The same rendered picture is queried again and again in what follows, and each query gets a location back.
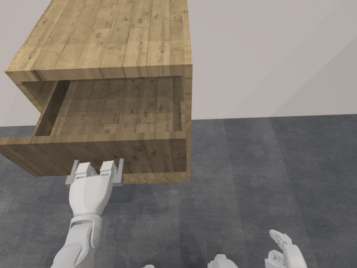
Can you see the right robot hand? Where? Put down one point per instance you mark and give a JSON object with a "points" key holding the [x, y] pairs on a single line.
{"points": [[291, 257]]}

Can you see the handle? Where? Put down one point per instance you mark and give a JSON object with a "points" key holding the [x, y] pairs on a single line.
{"points": [[117, 180]]}

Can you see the left robot hand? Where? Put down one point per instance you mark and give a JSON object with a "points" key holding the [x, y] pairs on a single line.
{"points": [[90, 194]]}

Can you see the right robot shin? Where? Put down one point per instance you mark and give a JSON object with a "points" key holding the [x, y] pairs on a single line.
{"points": [[220, 256]]}

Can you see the robot left forearm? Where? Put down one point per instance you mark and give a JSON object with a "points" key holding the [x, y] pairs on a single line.
{"points": [[81, 243]]}

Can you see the drawer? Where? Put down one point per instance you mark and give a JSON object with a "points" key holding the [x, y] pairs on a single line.
{"points": [[140, 120]]}

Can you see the cabinet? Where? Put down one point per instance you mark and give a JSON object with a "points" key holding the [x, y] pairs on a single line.
{"points": [[101, 39]]}

